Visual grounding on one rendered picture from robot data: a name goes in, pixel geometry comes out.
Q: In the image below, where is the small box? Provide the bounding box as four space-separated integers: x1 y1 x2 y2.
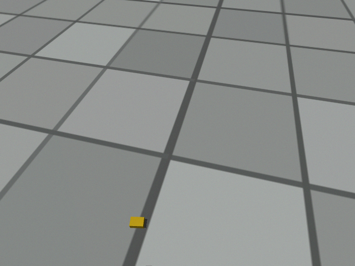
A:
129 217 145 228

